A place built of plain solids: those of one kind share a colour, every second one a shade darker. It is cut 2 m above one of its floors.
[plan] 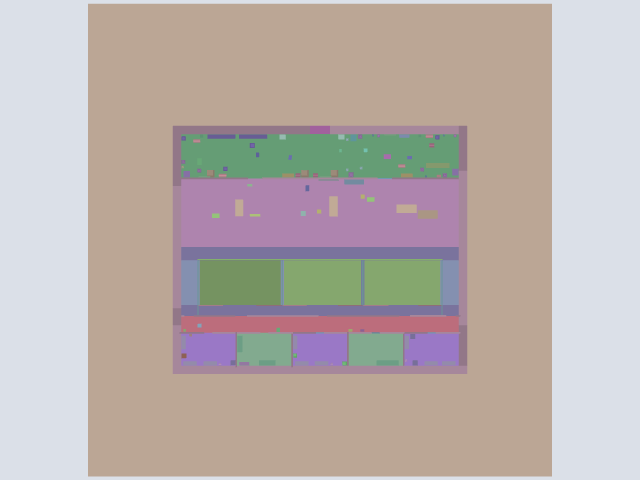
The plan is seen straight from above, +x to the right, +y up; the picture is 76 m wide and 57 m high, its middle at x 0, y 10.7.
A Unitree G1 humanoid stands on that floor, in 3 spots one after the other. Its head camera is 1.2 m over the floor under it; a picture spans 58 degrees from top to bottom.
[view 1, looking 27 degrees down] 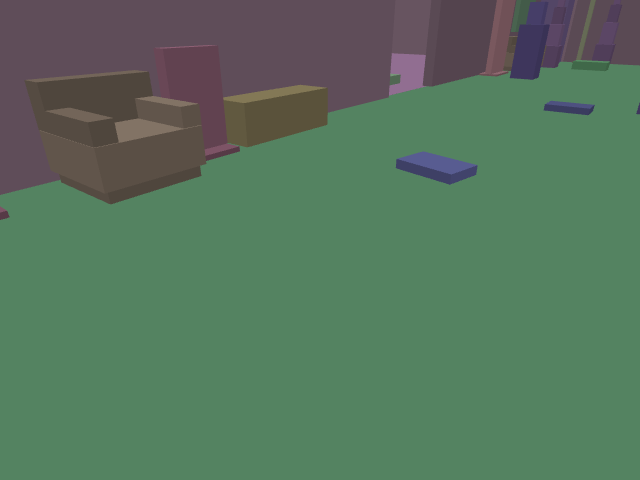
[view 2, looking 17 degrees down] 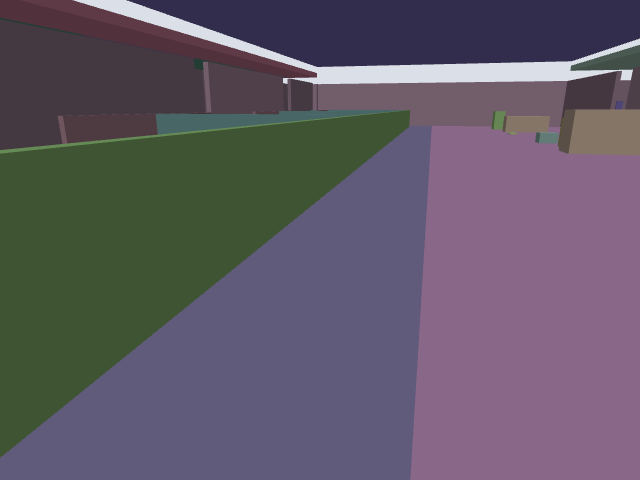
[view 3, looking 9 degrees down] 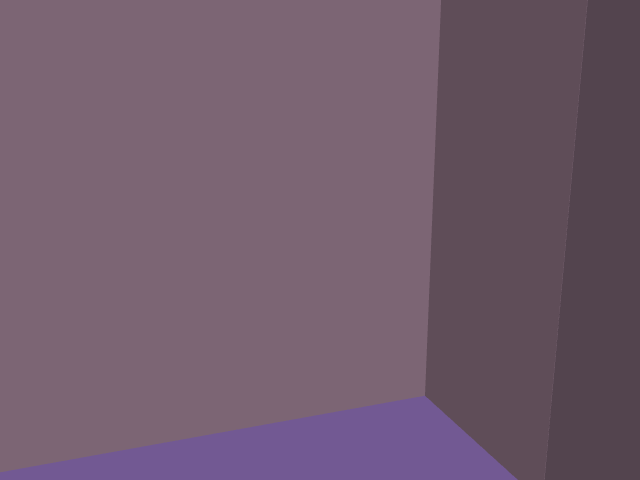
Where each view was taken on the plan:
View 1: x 0.00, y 21.96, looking -142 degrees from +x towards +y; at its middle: floor_lobby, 2.64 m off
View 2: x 15.30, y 9.85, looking -166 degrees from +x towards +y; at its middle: floor_walkway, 4.10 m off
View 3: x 15.26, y -2.32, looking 72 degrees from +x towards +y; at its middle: wall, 2.02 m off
